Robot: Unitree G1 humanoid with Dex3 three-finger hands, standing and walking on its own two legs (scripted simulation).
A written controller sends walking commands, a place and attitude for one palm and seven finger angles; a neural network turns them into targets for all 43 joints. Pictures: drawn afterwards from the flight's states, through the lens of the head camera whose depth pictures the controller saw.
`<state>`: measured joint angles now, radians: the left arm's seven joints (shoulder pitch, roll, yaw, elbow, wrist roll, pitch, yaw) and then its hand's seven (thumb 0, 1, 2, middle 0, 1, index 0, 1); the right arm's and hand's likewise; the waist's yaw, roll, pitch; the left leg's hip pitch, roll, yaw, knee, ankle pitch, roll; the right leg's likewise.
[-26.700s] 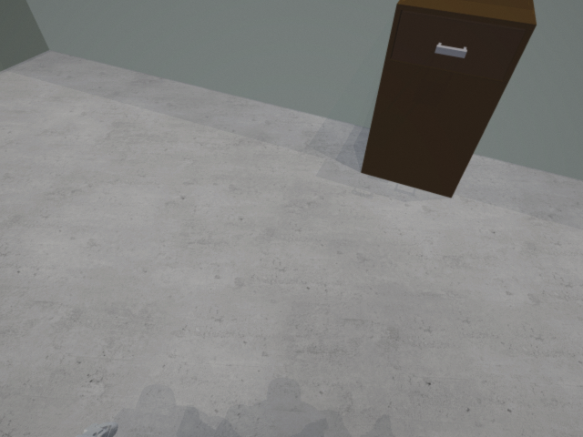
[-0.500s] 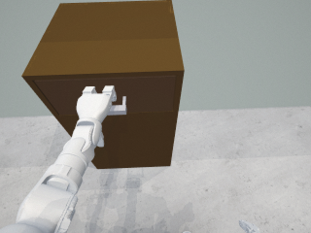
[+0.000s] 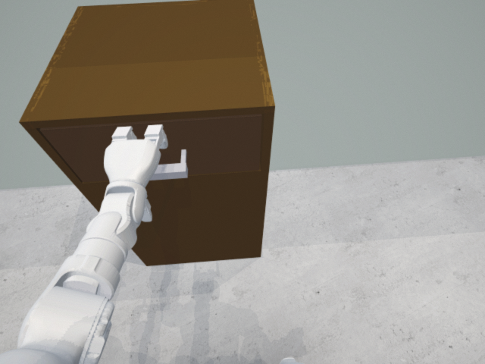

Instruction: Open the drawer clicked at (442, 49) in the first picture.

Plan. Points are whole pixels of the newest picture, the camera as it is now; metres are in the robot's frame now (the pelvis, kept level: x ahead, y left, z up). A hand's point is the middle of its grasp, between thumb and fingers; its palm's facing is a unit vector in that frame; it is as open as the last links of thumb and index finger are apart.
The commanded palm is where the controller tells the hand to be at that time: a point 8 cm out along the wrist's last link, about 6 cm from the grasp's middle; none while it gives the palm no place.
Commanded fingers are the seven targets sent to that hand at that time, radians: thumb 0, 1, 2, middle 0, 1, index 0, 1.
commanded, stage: re-aim the fingers above the handle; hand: left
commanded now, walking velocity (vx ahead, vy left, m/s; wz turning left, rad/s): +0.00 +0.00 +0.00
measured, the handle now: (161, 163) +0.51 +0.18 -0.03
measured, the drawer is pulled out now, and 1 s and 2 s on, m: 0.00 0.00 0.00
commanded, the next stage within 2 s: lower the fingers behind the handle in 1.46 s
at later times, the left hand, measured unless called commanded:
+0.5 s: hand (132, 176) +0.44 +0.21 +0.03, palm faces +0.05 +0.05 -1.00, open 13.9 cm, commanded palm +0.40 +0.19 +0.08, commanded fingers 0.00 -0.50 0.30 -0.30 -1.20 -0.30 -1.20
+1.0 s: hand (121, 187) +0.42 +0.23 +0.02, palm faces -0.11 +0.03 -0.99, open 13.9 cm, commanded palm +0.40 +0.19 +0.08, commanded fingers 0.00 -0.50 0.30 -0.30 -1.20 -0.30 -1.20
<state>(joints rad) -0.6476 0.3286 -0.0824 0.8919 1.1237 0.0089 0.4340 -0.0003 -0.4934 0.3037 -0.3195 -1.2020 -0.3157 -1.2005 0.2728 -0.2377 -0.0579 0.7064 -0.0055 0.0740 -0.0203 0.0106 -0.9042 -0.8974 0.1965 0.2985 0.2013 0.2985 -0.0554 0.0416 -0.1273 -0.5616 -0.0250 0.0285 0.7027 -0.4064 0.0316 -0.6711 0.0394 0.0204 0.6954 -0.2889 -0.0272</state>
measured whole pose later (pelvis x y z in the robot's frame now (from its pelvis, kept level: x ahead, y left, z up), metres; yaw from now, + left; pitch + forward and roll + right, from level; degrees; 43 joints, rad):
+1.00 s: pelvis +0.00 -0.01 +0.01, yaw +0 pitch +14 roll +0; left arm -0.67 0.36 -0.15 0.96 1.02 0.21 0.33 0.00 -0.49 0.30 -0.31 -1.20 -0.31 -1.20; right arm 0.26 -0.24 -0.04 0.70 0.02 0.09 -0.04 0.01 -0.90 -0.90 0.20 0.30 0.20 0.30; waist -0.04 0.05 -0.11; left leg -0.52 -0.02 0.02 0.64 -0.37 0.02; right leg -0.63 0.04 0.02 0.64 -0.26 -0.03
